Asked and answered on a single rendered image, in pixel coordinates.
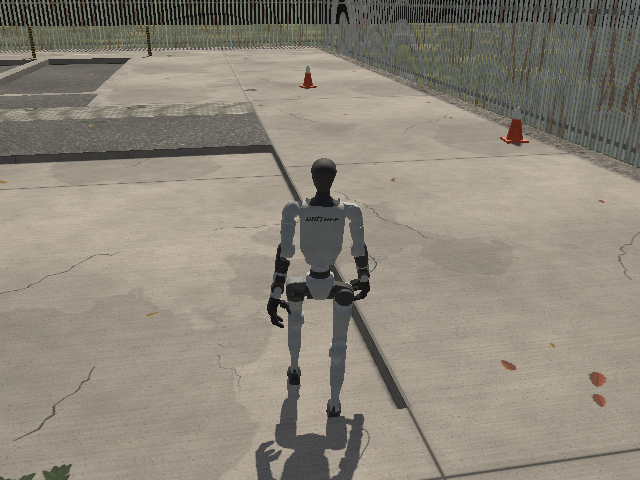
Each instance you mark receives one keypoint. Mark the right robot upper arm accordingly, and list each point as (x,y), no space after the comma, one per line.
(353,213)

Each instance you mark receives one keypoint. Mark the robot right hand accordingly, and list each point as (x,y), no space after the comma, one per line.
(357,285)

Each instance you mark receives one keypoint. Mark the robot left hand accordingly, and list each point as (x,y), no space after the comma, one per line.
(272,310)

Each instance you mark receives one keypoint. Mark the left robot thigh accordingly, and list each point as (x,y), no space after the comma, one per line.
(295,292)

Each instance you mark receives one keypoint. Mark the left robot shin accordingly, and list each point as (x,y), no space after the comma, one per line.
(294,343)

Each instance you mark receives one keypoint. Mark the left robot forearm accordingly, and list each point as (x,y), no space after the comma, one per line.
(280,275)

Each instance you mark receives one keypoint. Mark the right robot forearm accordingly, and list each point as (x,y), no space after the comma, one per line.
(362,266)

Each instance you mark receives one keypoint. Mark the left robot upper arm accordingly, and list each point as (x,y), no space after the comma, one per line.
(290,211)

